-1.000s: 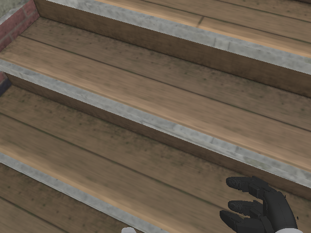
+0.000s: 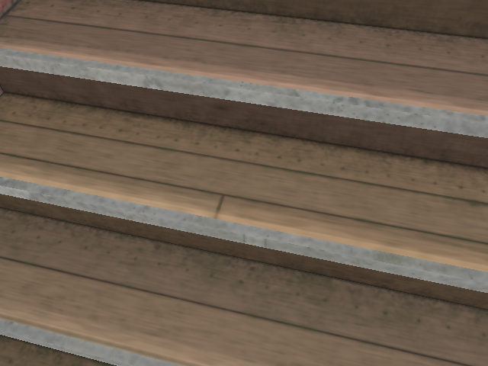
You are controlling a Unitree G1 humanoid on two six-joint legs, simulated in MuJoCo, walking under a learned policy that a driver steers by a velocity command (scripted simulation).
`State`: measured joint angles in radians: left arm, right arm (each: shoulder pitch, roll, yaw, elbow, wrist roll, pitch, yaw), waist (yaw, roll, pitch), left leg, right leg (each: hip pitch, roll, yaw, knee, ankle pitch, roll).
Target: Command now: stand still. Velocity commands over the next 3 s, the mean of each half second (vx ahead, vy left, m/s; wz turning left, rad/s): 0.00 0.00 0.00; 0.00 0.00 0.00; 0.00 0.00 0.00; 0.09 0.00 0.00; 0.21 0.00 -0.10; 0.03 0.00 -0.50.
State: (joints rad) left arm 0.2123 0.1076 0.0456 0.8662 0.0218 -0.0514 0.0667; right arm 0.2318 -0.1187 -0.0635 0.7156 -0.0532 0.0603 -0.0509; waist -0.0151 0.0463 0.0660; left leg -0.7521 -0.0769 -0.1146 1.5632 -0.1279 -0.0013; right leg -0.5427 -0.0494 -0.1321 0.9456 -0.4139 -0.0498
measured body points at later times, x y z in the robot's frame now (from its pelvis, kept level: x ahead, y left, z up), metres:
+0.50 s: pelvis +0.06 +0.12 +0.03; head +0.06 +0.14 +0.48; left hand +0.17 +0.37 -0.10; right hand +0.17 -0.10 -0.08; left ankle +0.05 +0.24 -0.68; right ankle +0.03 +0.02 -0.62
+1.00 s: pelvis +0.10 +0.14 +0.05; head +0.09 +0.15 +0.50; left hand +0.11 +0.36 -0.11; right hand +0.16 -0.08 -0.08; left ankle +0.14 +0.24 -0.68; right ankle +0.09 +0.06 -0.68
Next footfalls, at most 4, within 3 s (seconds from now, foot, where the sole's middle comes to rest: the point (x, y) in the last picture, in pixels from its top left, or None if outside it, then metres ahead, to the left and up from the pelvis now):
0.26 left None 0.09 0.24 -0.72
0.60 right None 0.13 0.05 -0.72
0.94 left None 0.18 0.24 -0.72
2.34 left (124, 305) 0.54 0.33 -0.56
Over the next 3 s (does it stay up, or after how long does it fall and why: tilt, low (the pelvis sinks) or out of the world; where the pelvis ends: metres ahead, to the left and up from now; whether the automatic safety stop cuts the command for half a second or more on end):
stays up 0.48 0.22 0.19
